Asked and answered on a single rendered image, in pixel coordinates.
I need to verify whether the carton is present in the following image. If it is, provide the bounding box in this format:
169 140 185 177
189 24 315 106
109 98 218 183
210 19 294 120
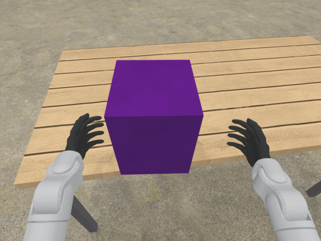
104 60 204 175

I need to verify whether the table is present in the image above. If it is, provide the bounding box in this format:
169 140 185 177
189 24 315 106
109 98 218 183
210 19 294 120
14 35 321 232

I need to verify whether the robot right hand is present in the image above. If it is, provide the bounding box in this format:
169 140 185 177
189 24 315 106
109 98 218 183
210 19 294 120
227 118 271 167

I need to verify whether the robot left hand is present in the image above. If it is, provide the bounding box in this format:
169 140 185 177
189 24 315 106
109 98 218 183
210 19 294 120
65 113 104 159

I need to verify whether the left robot forearm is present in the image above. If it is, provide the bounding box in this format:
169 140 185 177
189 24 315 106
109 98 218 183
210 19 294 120
23 151 84 241

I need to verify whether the right robot forearm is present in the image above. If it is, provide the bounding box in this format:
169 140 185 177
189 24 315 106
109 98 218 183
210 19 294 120
251 158 321 241

